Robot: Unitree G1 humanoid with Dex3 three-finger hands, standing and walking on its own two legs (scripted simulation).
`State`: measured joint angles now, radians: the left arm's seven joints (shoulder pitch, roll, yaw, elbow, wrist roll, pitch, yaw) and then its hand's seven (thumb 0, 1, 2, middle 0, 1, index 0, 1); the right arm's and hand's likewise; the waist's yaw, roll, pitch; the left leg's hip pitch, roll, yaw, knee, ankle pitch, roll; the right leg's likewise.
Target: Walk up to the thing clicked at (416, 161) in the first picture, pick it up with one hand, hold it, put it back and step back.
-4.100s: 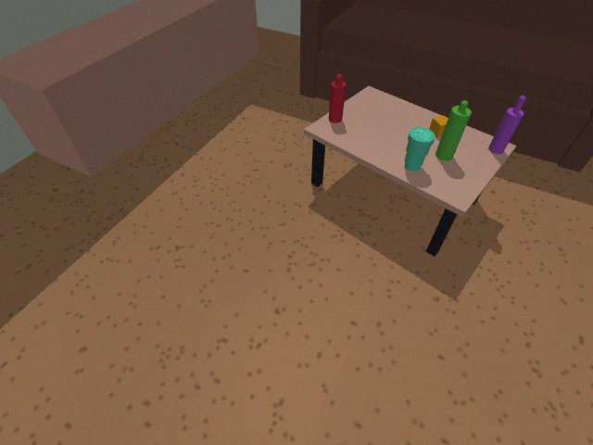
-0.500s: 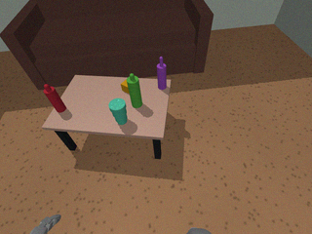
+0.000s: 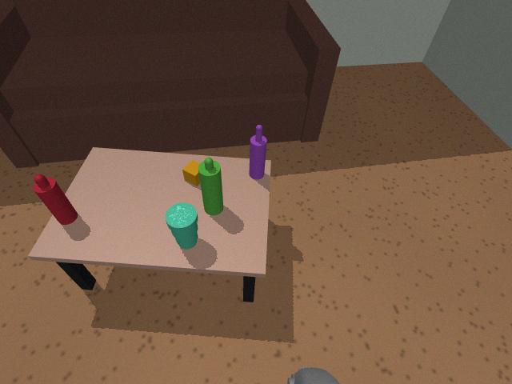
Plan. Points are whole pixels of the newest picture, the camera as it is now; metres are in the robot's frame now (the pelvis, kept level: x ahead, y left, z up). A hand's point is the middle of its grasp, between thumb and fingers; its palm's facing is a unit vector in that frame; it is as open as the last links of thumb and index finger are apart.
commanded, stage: walk up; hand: left
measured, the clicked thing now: (184, 228) +0.60 +0.23 -0.36
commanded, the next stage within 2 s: stand in 1.70 s
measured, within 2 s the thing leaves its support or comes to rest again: neither
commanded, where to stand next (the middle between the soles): +0.19 +0.02 m, yaw +1 degrees
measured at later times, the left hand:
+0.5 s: hand (102, 355) +0.20 +0.28 -0.15, palm faces -0.04 -0.91 -0.41, open 7.4 cm
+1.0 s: hand (104, 354) +0.20 +0.28 -0.14, palm faces +0.02 -0.94 -0.34, open 7.4 cm
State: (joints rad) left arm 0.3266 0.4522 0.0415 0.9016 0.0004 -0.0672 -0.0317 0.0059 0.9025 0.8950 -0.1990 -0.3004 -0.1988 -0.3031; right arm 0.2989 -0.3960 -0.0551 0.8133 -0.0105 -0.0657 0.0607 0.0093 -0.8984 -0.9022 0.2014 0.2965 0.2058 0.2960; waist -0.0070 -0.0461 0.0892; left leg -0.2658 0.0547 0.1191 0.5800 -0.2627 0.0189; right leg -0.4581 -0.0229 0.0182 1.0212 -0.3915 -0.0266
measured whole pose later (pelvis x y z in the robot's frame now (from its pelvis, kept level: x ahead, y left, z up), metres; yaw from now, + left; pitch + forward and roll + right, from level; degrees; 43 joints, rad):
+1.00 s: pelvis +0.12 +0.02 +0.01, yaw +1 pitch -3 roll +0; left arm 0.06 0.35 0.00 1.16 0.00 -0.02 -0.01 0.00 0.90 0.89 -0.20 -0.30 -0.20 -0.30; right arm 0.01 -0.36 0.00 1.12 0.01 -0.01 0.02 0.01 -0.90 -0.90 0.20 0.30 0.21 0.30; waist 0.03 0.01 0.07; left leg -0.18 0.03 -0.01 0.43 -0.20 -0.03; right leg -0.17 -0.04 -0.02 0.42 -0.20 0.03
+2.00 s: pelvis +0.13 +0.02 +0.02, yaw +1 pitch -1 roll +0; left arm 0.10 0.35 0.01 1.15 0.01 -0.01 -0.02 0.00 0.90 0.90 -0.20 -0.30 -0.20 -0.30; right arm 0.09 -0.35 0.00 1.13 -0.01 -0.01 0.02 0.01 -0.90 -0.90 0.20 0.30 0.20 0.30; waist 0.00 0.00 0.04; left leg -0.15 0.03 -0.01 0.34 -0.17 -0.03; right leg -0.14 -0.04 -0.03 0.34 -0.18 0.03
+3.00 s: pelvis +0.15 +0.01 +0.02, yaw +1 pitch -2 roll +0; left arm 0.10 0.35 0.01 1.13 0.01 -0.01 -0.01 0.00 0.90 0.90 -0.20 -0.30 -0.20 -0.30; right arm 0.09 -0.36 0.00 1.12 0.00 0.00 0.01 0.01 -0.90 -0.90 0.20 0.30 0.20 0.30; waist 0.00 0.00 0.05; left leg -0.09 0.04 -0.01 0.32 -0.19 -0.04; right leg -0.09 -0.03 -0.03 0.32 -0.20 0.02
